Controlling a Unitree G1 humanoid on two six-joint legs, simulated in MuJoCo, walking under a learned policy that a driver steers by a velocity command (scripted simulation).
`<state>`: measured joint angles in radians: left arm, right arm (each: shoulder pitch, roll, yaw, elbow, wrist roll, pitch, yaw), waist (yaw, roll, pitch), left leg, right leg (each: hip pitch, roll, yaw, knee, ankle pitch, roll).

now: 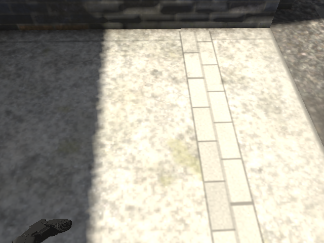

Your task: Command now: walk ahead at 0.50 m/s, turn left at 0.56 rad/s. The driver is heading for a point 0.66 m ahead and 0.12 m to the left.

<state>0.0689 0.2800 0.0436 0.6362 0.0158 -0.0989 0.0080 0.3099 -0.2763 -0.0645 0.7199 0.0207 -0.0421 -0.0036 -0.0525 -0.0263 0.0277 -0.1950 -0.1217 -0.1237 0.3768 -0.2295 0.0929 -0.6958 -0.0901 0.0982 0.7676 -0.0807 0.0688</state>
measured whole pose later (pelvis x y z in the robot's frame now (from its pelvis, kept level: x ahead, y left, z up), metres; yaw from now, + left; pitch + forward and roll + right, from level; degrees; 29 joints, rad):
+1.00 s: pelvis +0.51 +0.13 +0.00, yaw +30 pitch +2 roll +1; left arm 0.09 0.29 0.04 0.73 0.01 -0.08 0.00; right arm 0.29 -0.25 -0.05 0.74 0.00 -0.04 0.00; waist -0.05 -0.05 0.04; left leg -0.13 -0.10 -0.03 0.32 -0.22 0.08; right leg -0.68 -0.10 0.04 0.73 0.01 0.05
